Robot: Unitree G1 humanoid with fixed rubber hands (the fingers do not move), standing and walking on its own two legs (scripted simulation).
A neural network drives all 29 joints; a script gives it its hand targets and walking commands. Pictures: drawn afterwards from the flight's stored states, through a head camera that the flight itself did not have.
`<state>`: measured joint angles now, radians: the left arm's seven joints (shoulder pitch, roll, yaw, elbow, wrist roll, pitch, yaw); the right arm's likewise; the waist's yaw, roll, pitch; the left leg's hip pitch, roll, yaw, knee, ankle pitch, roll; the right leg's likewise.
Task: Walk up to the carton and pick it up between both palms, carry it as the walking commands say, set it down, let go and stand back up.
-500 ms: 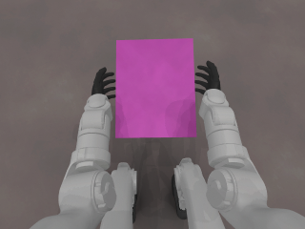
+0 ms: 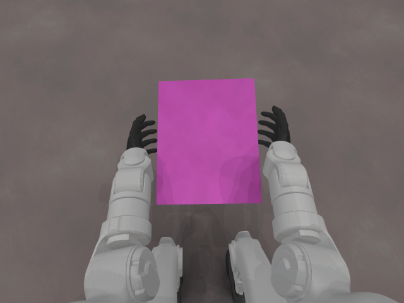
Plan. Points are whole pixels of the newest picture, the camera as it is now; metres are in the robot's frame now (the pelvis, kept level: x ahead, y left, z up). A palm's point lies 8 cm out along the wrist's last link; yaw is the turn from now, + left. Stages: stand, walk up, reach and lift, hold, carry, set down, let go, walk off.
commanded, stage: reach and lift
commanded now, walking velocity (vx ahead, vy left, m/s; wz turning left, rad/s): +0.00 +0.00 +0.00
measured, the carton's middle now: (207, 146) +0.45 -0.01 -0.12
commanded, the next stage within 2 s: none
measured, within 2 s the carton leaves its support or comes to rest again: neither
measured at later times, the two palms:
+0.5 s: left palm (127, 145) +0.40 +0.14 +0.03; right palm (296, 138) +0.39 -0.16 +0.05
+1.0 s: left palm (114, 136) +0.38 +0.14 +0.10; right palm (323, 128) +0.37 -0.16 +0.11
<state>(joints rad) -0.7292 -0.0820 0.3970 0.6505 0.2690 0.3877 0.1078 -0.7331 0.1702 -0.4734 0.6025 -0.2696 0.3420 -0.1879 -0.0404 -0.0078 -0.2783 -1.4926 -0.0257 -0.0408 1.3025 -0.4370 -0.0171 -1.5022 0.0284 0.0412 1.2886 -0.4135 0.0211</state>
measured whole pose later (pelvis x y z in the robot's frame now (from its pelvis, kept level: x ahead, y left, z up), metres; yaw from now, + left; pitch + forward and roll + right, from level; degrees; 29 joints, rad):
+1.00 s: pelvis +0.04 +0.00 +0.13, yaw +0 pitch +17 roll +0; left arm -0.43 -0.16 0.34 0.44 0.32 0.45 -0.01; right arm -0.43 0.21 -0.42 0.39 -0.34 0.43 0.01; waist -0.04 0.00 -0.12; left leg -0.70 -0.02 -0.04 0.64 -0.24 0.00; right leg -0.71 0.01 0.05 0.63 -0.22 0.02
